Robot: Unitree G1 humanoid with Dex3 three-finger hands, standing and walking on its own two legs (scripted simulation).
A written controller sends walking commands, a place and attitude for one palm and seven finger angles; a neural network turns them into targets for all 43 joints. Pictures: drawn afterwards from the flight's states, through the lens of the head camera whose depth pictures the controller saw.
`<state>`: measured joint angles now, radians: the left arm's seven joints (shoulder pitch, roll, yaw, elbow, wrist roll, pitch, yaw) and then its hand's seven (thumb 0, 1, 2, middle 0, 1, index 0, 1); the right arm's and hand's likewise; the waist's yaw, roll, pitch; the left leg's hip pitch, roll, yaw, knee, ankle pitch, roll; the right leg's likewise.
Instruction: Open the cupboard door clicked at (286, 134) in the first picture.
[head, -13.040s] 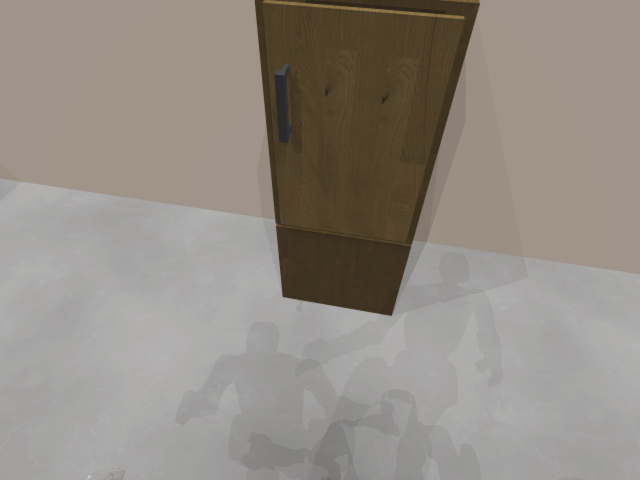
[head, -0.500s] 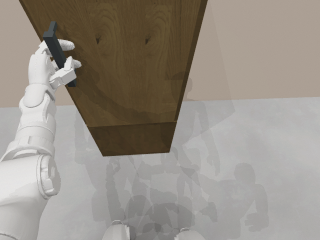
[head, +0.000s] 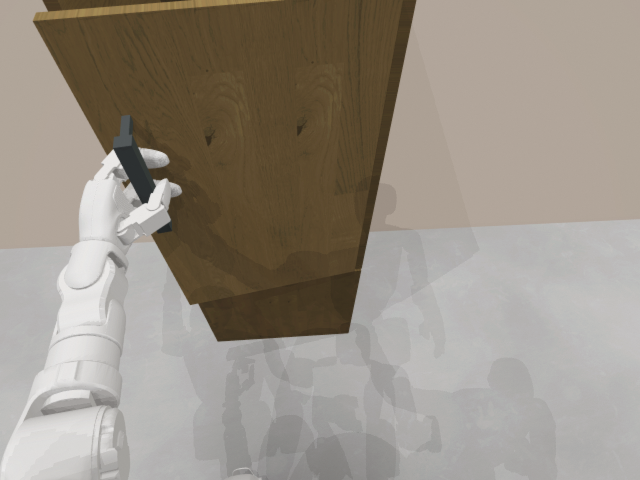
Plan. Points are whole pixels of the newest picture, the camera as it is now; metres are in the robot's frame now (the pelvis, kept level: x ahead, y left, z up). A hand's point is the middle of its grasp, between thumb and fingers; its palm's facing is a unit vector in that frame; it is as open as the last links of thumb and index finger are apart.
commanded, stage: pull the door open along its arc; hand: left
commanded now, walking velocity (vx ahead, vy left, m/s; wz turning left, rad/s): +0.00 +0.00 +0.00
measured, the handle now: (146, 178) +0.48 +0.21 +0.10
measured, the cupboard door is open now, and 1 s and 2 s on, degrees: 10 45 49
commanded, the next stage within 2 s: open thumb and fingers to let go in 0.62 s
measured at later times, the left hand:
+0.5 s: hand (237, 297) +0.30 +0.08 +0.10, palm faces +0.43 -0.90 +0.01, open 5.8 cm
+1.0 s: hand (261, 314) +0.28 +0.06 +0.10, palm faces +0.40 -0.92 -0.01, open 7.6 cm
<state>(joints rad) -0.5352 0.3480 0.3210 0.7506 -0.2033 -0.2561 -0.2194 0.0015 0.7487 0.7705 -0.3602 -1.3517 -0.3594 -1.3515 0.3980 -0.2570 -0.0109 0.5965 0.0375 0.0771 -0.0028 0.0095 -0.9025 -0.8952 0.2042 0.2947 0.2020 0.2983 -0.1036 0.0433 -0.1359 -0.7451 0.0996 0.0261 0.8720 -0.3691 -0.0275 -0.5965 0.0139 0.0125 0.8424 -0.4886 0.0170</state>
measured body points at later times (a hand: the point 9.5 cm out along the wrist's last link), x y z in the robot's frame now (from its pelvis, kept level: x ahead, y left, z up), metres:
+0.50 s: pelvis +0.00 -0.02 +0.01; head +0.00 -0.03 +0.46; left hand +0.27 +0.13 +0.11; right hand +0.21 -0.21 -0.08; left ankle +0.03 +0.14 -0.69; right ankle -0.05 -0.13 -0.69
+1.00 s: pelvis +0.00 -0.03 +0.01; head +0.00 -0.06 +0.46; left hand +0.25 +0.10 +0.11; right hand +0.20 -0.24 -0.09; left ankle +0.03 +0.14 -0.69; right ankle -0.05 -0.14 -0.69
